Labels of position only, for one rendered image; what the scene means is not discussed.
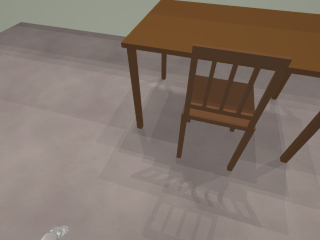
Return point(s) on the left robot hand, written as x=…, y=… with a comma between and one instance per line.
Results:
x=56, y=233

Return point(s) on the chair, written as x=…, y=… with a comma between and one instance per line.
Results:
x=228, y=103

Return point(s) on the table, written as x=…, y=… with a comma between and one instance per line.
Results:
x=173, y=26

